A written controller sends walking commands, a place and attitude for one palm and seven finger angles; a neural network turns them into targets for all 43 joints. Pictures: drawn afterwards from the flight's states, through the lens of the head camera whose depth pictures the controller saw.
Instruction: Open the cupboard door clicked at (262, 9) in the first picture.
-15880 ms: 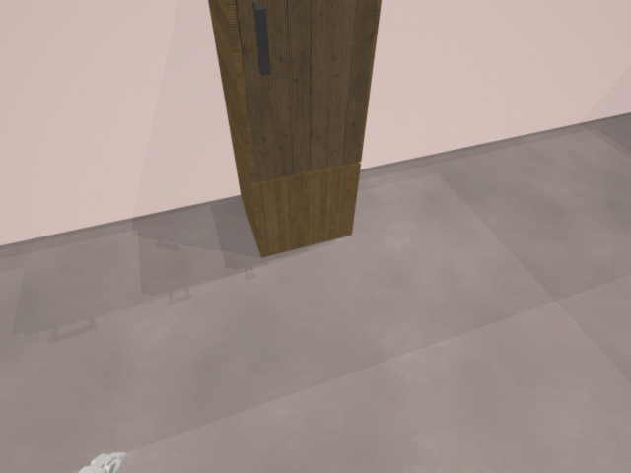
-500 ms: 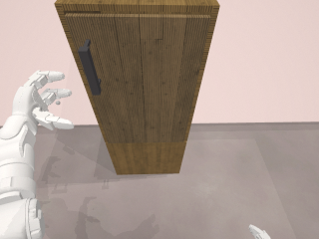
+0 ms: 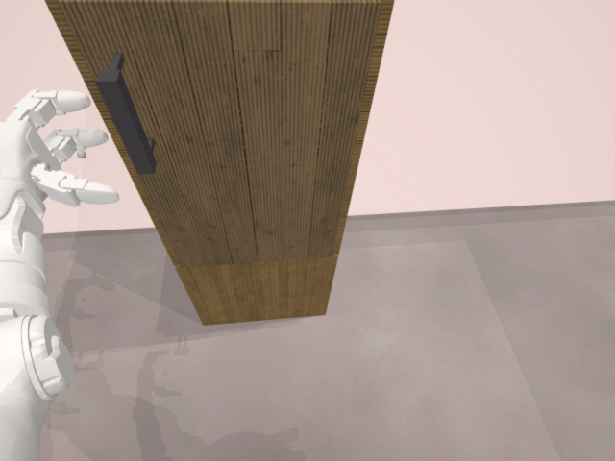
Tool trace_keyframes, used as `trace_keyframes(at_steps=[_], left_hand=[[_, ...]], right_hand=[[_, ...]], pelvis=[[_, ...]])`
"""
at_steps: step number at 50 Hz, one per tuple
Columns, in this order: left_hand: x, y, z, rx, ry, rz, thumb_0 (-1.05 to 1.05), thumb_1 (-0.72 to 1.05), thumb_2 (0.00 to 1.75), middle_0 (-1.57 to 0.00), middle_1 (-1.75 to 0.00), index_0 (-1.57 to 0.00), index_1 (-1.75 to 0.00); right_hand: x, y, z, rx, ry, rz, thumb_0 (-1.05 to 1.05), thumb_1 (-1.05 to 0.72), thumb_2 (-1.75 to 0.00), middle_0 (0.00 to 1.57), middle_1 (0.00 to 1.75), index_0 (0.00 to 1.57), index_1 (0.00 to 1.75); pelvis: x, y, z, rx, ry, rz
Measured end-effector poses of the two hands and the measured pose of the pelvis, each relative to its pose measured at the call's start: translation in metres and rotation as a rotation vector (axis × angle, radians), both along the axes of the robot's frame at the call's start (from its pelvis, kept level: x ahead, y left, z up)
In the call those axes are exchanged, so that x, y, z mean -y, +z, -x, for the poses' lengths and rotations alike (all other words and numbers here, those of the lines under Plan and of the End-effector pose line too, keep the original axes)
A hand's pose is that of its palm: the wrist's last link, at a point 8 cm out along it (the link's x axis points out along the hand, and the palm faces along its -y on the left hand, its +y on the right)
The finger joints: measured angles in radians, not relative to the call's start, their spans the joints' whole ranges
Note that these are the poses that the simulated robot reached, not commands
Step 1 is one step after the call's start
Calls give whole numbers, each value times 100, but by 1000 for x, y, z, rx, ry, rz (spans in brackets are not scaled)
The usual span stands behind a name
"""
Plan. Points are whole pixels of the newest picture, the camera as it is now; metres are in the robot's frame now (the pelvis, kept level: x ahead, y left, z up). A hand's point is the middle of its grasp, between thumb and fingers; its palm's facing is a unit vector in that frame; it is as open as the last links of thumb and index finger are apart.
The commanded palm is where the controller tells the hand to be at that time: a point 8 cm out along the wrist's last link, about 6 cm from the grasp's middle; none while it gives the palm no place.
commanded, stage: move the hooked fingers beside the handle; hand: left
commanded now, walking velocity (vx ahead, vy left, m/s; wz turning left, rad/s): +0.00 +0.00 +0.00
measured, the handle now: (132, 117) +0.54 +0.23 +0.13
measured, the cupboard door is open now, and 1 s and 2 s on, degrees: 0 0 0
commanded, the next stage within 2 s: slide the fingers in behind the handle in 1.06 s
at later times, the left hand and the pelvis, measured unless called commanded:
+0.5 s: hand (84, 140) +0.50 +0.28 +0.13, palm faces +0.05 -1.00 +0.01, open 14.0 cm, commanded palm +0.47 +0.33 +0.13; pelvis +0.01 +0.00 -0.01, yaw -1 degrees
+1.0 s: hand (86, 140) +0.50 +0.27 +0.13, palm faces +0.05 -1.00 +0.02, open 14.0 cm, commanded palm +0.47 +0.32 +0.13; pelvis +0.01 +0.01 -0.01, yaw +0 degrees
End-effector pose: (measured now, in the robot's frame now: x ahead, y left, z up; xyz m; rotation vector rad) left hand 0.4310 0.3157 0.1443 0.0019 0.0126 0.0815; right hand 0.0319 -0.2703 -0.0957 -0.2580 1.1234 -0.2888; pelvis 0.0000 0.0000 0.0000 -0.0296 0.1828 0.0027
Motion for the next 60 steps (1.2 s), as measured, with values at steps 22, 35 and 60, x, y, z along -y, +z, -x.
trace_keyframes(at_steps=[22,35,60], left_hand=[[-16,-8,-40,-40,-34,9,-1,-50,30,-29,-120,-30,-120],[-21,-13,-45,-13,-11,20,-2,-50,31,-30,-120,-30,-120],[-6,-14,-41,-12,6,4,-2,-50,30,-30,-120,-31,-121]], right_hand=[[9,4,49,-195,-86,53,0,-90,-90,20,30,20,30],[-14,-1,26,-159,-81,3,0,-90,-90,21,30,20,30],[-8,-4,19,-129,-47,8,0,-90,-90,21,30,20,30]], pelvis=[[-1,-6,-3,-90,-9,18],[-11,-7,-14,-91,-19,23],[-7,-9,-6,-80,-6,20]])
